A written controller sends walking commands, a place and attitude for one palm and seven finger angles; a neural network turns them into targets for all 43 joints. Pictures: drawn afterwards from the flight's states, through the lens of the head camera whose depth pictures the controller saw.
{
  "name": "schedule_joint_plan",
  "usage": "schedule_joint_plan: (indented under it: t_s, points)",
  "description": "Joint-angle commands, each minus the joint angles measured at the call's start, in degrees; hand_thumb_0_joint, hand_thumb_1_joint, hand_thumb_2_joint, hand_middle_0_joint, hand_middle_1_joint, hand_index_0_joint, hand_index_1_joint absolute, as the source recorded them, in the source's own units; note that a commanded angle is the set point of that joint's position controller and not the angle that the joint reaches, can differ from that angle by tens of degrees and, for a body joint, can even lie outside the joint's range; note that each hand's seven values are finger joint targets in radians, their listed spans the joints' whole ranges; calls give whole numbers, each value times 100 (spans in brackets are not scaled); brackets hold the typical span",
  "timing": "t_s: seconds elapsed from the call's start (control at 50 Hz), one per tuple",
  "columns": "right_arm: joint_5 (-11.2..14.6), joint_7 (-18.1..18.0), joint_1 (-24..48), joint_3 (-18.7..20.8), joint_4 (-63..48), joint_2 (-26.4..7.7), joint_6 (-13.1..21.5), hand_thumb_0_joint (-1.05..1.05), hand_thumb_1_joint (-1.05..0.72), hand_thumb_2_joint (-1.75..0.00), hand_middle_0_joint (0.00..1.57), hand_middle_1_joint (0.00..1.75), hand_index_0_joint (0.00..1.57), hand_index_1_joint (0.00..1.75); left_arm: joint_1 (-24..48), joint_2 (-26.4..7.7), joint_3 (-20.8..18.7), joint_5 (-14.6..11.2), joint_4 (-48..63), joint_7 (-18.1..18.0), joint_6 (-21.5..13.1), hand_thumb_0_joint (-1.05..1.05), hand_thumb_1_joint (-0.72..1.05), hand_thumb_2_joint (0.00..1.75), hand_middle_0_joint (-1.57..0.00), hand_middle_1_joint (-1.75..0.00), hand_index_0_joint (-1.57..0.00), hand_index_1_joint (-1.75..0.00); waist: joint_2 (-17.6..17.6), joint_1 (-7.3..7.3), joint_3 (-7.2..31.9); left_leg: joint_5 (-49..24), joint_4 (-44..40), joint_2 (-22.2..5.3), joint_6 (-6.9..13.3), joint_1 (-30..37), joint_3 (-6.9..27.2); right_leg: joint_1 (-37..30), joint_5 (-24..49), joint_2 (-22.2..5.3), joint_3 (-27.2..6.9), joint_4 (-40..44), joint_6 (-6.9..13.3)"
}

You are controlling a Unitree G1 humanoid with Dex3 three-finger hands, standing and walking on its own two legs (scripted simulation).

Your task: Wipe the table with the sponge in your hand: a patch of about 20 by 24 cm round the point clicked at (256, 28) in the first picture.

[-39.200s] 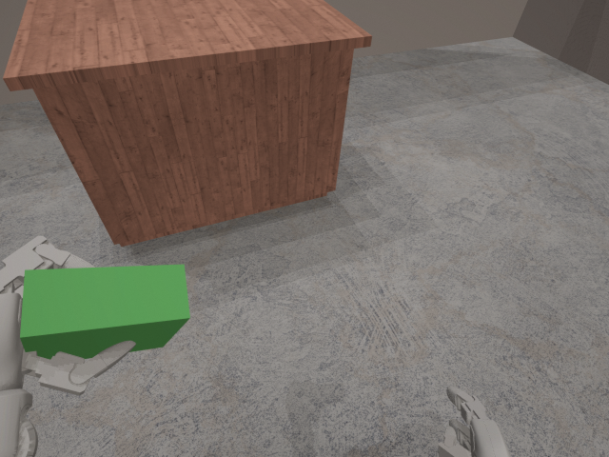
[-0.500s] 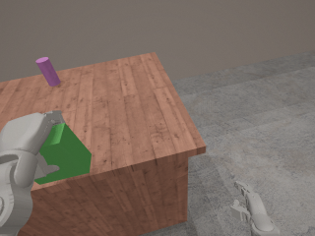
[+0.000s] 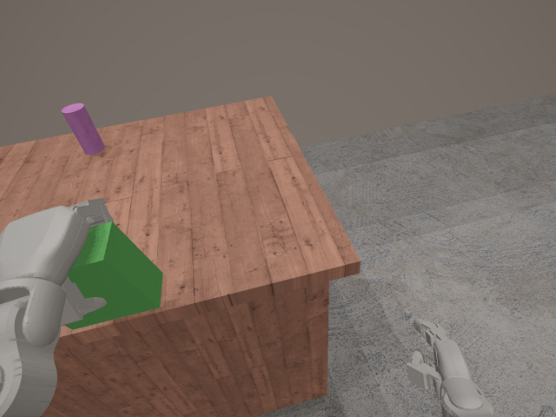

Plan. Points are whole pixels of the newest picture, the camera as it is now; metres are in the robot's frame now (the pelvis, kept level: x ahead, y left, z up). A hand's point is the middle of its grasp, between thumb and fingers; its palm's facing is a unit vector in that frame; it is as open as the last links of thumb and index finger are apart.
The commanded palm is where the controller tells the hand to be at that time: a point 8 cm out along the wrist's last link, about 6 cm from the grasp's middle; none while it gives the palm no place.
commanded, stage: bring the sponge back beside the body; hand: left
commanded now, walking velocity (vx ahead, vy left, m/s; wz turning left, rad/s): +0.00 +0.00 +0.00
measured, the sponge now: (101, 287) +0.21 +0.28 +0.13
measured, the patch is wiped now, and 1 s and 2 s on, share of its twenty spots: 1.00 1.00 1.00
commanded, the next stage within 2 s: step back with the hand held close in 0.06 s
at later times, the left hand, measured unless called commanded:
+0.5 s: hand (113, 238) +0.22 +0.23 +0.22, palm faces +0.31 -0.82 -0.48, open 9.8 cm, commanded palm +0.16 +0.29 +0.25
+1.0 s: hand out of the picture +0.10 +0.30 +0.24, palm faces +0.55 -0.75 -0.36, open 9.8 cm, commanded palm +0.06 +0.32 +0.25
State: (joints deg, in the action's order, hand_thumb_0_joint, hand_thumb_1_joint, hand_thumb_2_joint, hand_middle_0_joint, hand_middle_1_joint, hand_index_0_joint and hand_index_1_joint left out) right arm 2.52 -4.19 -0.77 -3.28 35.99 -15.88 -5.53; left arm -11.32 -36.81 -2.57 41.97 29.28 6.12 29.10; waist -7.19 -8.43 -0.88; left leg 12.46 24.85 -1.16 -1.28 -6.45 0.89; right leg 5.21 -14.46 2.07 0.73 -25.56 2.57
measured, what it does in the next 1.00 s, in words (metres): walks backwards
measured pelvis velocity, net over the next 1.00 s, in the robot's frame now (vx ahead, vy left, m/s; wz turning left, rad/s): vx -0.09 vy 0.04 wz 0.03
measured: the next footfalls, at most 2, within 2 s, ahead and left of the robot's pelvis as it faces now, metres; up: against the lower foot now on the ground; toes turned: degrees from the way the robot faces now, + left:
right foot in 1.06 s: -0.18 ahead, -0.07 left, +0.00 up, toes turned +1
left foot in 1.24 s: -0.06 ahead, +0.14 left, +0.00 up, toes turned -3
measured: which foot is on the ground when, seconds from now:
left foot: down 0.00-1.00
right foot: down 0.00-0.84, up 0.86-1.00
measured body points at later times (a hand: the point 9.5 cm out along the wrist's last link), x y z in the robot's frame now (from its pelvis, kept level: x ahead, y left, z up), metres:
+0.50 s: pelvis +0.00 +0.02 -0.01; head +0.02 +0.03 +0.44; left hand +0.20 +0.27 +0.24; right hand +0.16 -0.23 -0.10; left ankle +0.02 +0.14 -0.74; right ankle +0.00 -0.09 -0.74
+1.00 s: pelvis -0.09 +0.04 -0.01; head -0.11 +0.05 +0.44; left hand +0.07 +0.33 +0.26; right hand +0.08 -0.18 -0.09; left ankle -0.01 +0.14 -0.74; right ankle -0.17 -0.08 -0.71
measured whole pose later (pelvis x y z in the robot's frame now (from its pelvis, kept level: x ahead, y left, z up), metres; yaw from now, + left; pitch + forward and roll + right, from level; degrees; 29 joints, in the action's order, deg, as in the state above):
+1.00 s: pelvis -0.09 +0.04 -0.01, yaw +1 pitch +3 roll -3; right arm 0.6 -4.5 -12.7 -0.2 35.0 -10.5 0.7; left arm -19.8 -25.2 -27.1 -2.5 34.7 -8.9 -9.4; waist -1.6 -1.2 5.7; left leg 8.2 31.4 0.0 1.3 -25.9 3.1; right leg 16.8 -22.9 3.8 0.0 -44.2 -0.9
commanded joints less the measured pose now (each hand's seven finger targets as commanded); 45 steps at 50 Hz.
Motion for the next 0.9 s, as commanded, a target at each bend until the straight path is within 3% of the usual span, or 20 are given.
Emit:
schedule_joint_plan:
  t_s: [0.0,0.14,0.16,0.18,0.2,0.22,0.24,0.28,0.34,0.38,0.42,0.54,0.6,0.66,0.7,0.74,0.78,0.82,0.84,0.88]
  points:
    - [-20,-11,1408,132,-1100,-464,331,0,-90,-90,20,30,20,30,1357,-1405,-1115,301,1231,-335,-69,0,10,130,-120,-160,-120,-160,82,-36,929,-1090,-289,341,279,45,16,-199,717,14,-504,477,49]
    - [16,26,1371,158,-1079,-537,203,0,-90,-90,20,30,20,30,1160,-1327,-1096,156,885,-280,57,0,10,130,-120,-160,-120,-160,352,-12,680,-1034,-342,299,280,-29,14,-121,781,12,-506,547,14]
    - [36,8,1337,124,-1062,-502,201,0,-90,-90,20,30,20,30,801,-335,-264,167,148,-221,183,0,10,130,-120,-160,-120,-160,574,147,194,-834,-370,283,279,-156,-70,172,578,1,-370,612,-33]
    - [179,168,363,237,-2130,-315,335,0,-90,-90,20,30,20,30,2363,218,-1834,-4151,1231,-658,-1334,0,10,130,-120,-160,-120,-160,997,894,-998,432,170,210,372,15,-5,1861,60,-61,-1056,1484,-146]
    - [-42,166,137,153,-1577,-410,401,0,-90,-90,20,30,20,30,700,-220,-2135,-4322,215,-840,-1830,0,10,130,-120,-160,-120,-160,1725,588,4,430,529,198,432,49,71,1734,87,-306,-946,1292,-41]
    - [-42,206,207,201,-1574,-312,385,0,-90,-90,20,30,20,30,292,21,-1865,-4367,254,-869,-2030,0,10,130,-120,-160,-120,-160,1870,628,101,349,800,280,409,11,31,1843,201,-528,-968,1197,13]
    - [-1,168,-146,297,-1557,-338,309,0,-90,-90,20,30,20,30,375,-311,-2369,-4510,981,-990,-2329,0,10,130,-120,-160,-120,-160,2219,626,478,181,1079,156,375,-48,117,1635,497,-900,-993,1147,-16]
    - [-54,96,-124,258,-1481,-316,343,0,-90,-90,20,30,20,30,499,-677,-2790,-4614,2283,-1168,-2872,0,10,130,-120,-160,-120,-160,1326,677,1240,-531,822,-15,328,178,111,1172,1828,-1173,-1065,553,67]
    - [-114,-10,-64,340,-1510,-431,376,0,-90,-90,20,30,20,30,-407,-379,-2912,-4722,2923,-1398,-3264,0,10,130,-120,-160,-120,-160,-603,618,1698,-2465,288,-515,350,16,518,598,2564,-736,-438,-485,-146]
    - [-126,-7,-167,385,-1461,-453,373,0,-90,-90,20,30,20,30,-800,-583,-3273,-4722,3061,-1514,-3396,0,10,130,-120,-160,-120,-160,-1013,613,1732,-3423,375,-650,372,-230,663,489,2350,-599,-352,-761,-216]
    - [-151,34,-224,410,-1296,-357,352,0,-90,-90,20,30,20,30,-1002,-304,-3172,-4713,2862,-1539,-3501,0,10,130,-120,-160,-120,-160,-668,697,1703,-3757,357,-810,372,-291,805,626,1424,-463,-318,-867,-243]
    - [-139,4,-385,576,-1090,-436,403,0,-90,-90,20,30,20,30,-1029,-26,-3177,-4758,1552,-1504,-3707,0,10,130,-120,-160,-120,-160,146,816,1432,-2623,415,-834,331,-902,783,671,1377,-494,-498,-577,-226]
    - [-93,-20,-353,559,-1037,-382,376,0,-90,-90,20,30,20,30,-1147,82,-2973,-4759,1235,-1486,-3739,0,10,130,-120,-160,-120,-160,939,901,1293,-1279,902,-497,206,-1135,563,927,2262,-1071,-1033,-42,-41]
    - [-78,-26,-397,540,-990,-305,416,0,-90,-90,20,30,20,30,-1094,45,-2839,-4722,1508,-1504,-3835,0,10,130,-120,-160,-120,-160,1538,939,1118,215,1645,-154,142,-1094,197,1625,1194,-1624,-1359,573,161]
    - [-96,-55,-392,515,-993,-258,472,0,-90,-90,20,30,20,30,-1077,-43,-2888,-4684,1879,-1538,-3926,0,10,130,-120,-160,-120,-160,1466,927,1080,529,1840,-146,168,-1027,178,1894,718,-1689,-1272,650,237]
    - [-142,-86,-336,473,-1038,-291,536,0,-90,-90,20,30,20,30,-941,-178,-2997,-4654,2206,-1583,-3993,0,10,130,-120,-160,-120,-160,1140,915,874,446,1087,-248,228,-976,311,2155,43,-1414,-998,513,121]
    - [-201,-200,-151,521,-1177,-512,621,0,-90,-90,20,30,20,30,-661,-387,-3231,-4609,2520,-1653,-4108,0,10,130,-120,-160,-120,-160,-109,795,660,499,-134,-572,406,-1495,993,1835,-33,-632,-531,-180,-135]
    - [-228,-222,-250,511,-1241,-506,698,0,-90,-90,20,30,20,30,-549,-76,-3181,-4523,2416,-1675,-4200,0,10,130,-120,-160,-120,-160,-1125,771,898,1666,-1184,-1069,684,-3033,1518,221,-42,42,-56,-1649,-365]
    - [-266,-211,-349,547,-1208,-479,773,0,-90,-90,20,30,20,30,-333,1,-3171,-4451,2308,-1671,-4206,0,10,130,-120,-160,-120,-160,-1325,783,866,2114,-1561,-1256,782,-3512,1627,-138,-261,155,-48,-2434,-426]
    - [-239,-178,-475,610,-1108,-395,879,0,-90,-90,20,30,20,30,-1,50,-3123,-4435,2055,-1650,-4224,0,10,130,-120,-160,-120,-160,-973,789,947,1965,-1436,-1333,861,-3303,1583,127,-609,165,-138,-2870,-443]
